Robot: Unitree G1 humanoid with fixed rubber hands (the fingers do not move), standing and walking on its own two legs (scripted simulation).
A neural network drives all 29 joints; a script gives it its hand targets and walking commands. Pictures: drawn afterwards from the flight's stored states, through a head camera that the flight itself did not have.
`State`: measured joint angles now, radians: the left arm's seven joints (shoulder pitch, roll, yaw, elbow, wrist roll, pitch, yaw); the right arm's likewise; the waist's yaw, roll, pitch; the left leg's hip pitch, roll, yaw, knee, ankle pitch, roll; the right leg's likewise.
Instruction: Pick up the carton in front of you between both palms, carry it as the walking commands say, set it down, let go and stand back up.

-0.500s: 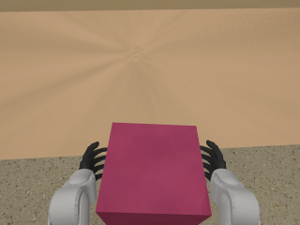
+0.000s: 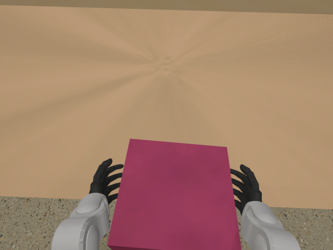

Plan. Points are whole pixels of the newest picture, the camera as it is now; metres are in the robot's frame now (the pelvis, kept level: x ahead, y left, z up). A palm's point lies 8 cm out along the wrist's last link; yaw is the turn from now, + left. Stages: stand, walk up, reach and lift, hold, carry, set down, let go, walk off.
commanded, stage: carry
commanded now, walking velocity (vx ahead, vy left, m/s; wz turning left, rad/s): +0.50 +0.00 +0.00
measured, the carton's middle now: (171, 208) +0.24 +0.01 +0.02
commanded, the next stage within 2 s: none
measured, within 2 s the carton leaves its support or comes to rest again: neither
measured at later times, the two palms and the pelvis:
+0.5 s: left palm (134, 98) +0.56 +0.15 +0.09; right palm (226, 104) +0.56 -0.15 +0.09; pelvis +0.34 +0.01 +0.00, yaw -2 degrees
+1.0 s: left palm (153, 36) +1.03 +0.14 +0.13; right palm (218, 37) +1.02 -0.16 +0.14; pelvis +0.68 +0.00 -0.01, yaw -2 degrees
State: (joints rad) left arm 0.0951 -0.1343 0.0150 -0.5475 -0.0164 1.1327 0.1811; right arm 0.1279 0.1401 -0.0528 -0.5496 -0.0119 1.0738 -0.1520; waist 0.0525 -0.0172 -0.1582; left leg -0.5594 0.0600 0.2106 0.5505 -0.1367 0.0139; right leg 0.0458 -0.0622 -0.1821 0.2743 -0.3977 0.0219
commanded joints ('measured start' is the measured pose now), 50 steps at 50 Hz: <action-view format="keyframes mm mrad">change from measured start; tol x32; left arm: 1 -296 -558 -503 -92 -132 -6 -66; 50 -1088 -630 -312 225 -131 -48 45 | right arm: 1 -287 587 550 -39 146 44 16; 50 -1088 634 349 298 196 1 -50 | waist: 1 -91 211 -184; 23 -65 184 45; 27 34 -342 -262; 50 -157 288 -421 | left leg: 1 741 277 -527 -243 -275 193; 24 500 128 26 -23 511 67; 28 -168 -41 -213 909 -329 38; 38 -177 30 -133 470 -69 51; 46 287 -133 45 1 -43 93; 50 996 232 -641 -52 536 311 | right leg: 1 -552 36 -63 815 276 8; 3 -773 16 153 1071 -73 -26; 24 -320 89 -129 246 237 -81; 27 244 -345 716 0 113 -309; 30 134 -280 461 102 504 -240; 40 -46 -186 146 25 382 -219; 46 -110 -109 -13 391 833 -124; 50 -901 95 151 1219 -104 -62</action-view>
